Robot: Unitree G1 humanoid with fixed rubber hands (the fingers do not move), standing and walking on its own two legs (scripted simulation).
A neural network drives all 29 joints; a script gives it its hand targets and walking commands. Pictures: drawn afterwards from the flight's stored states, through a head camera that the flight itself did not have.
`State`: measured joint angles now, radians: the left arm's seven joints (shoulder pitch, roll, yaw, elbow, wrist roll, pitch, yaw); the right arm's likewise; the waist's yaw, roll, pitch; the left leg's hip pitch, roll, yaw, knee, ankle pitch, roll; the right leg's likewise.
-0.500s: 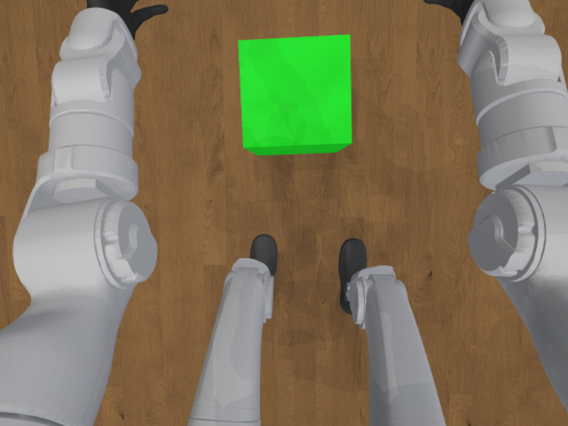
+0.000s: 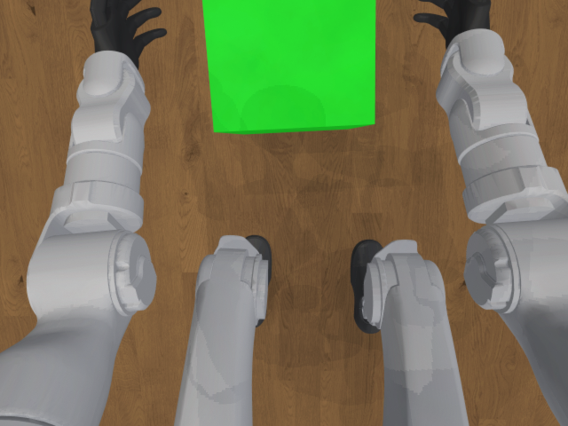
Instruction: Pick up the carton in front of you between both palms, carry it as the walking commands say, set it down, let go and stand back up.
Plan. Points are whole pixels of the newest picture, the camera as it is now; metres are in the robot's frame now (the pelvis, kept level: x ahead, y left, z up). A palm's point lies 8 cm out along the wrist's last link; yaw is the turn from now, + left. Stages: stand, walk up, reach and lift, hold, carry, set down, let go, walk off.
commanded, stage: reach and lift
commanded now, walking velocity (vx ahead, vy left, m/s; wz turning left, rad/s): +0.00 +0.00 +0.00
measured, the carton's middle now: (292, 66) +0.53 +0.04 -0.36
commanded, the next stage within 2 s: none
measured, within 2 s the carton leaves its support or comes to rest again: leaves its support in 1.28 s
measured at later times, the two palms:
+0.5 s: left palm (168, 57) +0.53 +0.21 -0.28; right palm (432, 48) +0.54 -0.15 -0.28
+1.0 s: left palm (188, 62) +0.52 +0.19 -0.28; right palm (407, 49) +0.54 -0.12 -0.28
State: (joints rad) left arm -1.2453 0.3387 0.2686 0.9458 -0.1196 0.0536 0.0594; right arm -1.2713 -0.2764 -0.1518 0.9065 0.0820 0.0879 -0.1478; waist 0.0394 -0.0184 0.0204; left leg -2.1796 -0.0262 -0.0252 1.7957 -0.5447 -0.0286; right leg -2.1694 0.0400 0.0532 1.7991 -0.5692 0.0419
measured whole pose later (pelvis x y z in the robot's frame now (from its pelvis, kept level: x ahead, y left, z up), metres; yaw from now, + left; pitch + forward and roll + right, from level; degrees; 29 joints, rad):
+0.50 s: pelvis -0.04 +0.00 -0.10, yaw -1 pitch +36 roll -1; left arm -1.66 0.44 0.14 1.23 -0.20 0.09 0.08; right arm -1.65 -0.41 -0.08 1.18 0.19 0.11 -0.11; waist 0.04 0.00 0.49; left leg -2.22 -0.03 -0.02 2.19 -0.59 -0.02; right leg -2.21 0.07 0.06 2.19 -0.61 0.07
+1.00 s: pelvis -0.04 +0.00 -0.11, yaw -1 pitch +34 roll +0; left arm -1.66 0.36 0.20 1.18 -0.11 0.12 0.08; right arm -1.67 -0.30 -0.15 1.16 0.08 0.13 -0.13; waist 0.05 -0.02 0.52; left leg -2.20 -0.03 -0.04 2.20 -0.59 -0.04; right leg -2.20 0.07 0.04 2.21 -0.59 0.05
